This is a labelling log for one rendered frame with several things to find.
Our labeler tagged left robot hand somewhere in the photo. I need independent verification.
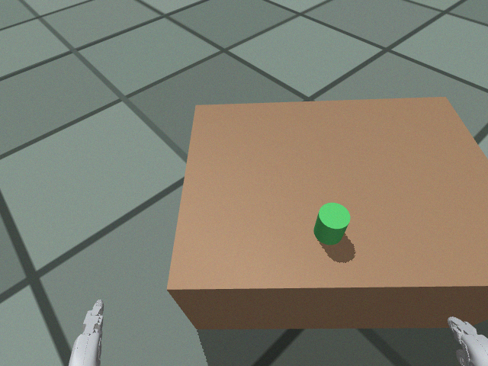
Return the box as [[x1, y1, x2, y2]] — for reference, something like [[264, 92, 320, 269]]
[[69, 300, 104, 366]]

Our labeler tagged can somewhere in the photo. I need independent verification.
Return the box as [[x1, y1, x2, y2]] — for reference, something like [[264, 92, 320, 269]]
[[314, 203, 351, 245]]

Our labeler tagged right robot hand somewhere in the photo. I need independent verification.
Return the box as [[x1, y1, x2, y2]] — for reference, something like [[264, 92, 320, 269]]
[[448, 316, 488, 366]]

